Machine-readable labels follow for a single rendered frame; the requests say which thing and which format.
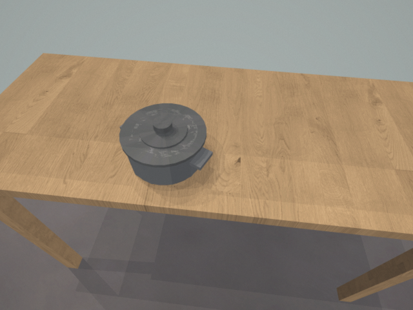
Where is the table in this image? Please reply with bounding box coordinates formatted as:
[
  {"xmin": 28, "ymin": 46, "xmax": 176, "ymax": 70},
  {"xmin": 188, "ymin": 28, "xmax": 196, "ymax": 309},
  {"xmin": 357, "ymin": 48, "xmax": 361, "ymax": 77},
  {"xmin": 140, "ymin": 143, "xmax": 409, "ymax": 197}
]
[{"xmin": 0, "ymin": 53, "xmax": 413, "ymax": 302}]

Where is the lid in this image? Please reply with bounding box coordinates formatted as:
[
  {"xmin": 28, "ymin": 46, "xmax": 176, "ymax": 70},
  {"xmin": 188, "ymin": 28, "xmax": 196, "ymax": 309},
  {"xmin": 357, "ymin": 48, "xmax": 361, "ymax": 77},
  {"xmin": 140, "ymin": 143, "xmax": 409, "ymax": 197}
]
[{"xmin": 119, "ymin": 103, "xmax": 207, "ymax": 167}]

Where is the pot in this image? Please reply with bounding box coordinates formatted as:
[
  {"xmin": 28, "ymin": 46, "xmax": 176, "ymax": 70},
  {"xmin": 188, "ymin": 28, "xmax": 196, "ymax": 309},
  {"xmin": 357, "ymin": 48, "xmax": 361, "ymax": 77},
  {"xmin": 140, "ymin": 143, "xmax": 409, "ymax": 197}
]
[{"xmin": 120, "ymin": 126, "xmax": 213, "ymax": 185}]

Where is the knob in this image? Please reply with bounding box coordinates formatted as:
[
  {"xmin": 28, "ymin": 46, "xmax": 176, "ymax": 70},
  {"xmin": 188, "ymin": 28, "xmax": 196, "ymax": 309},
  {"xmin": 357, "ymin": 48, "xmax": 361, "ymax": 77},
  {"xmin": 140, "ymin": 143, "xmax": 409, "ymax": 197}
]
[{"xmin": 152, "ymin": 116, "xmax": 172, "ymax": 134}]

